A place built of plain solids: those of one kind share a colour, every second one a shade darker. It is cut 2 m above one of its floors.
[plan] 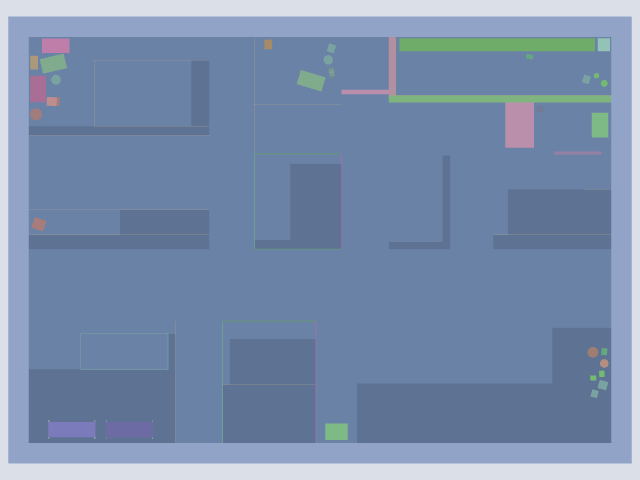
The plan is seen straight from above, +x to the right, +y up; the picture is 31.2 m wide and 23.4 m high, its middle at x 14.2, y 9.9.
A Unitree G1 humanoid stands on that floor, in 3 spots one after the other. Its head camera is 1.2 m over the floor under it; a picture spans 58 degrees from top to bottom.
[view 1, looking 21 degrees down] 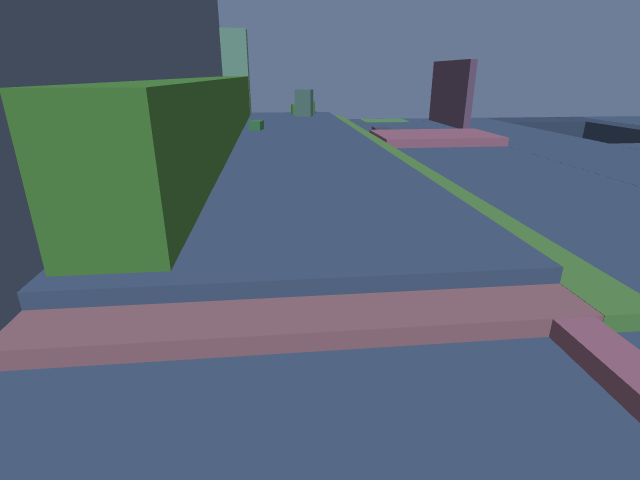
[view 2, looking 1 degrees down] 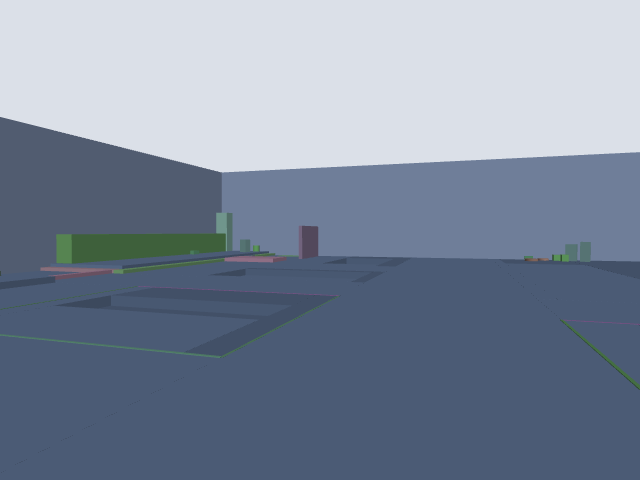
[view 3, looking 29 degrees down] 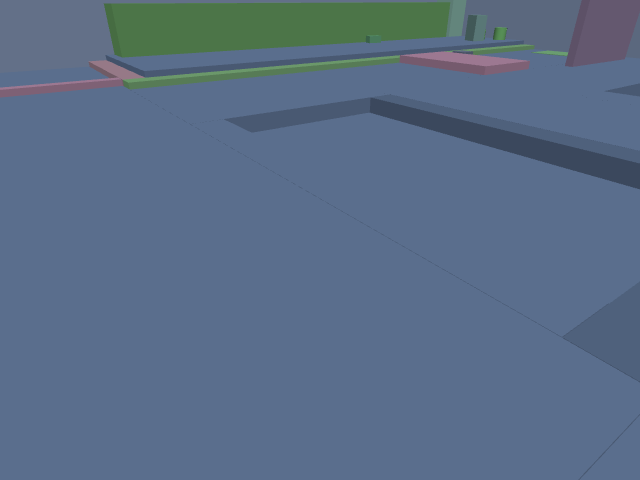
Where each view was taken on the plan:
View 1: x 15.87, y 18.52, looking -6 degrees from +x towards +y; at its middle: floor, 2.79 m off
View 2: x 7.36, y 7.27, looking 18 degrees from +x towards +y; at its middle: wall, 22.13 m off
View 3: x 15.97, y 9.26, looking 55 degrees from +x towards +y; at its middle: floor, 2.48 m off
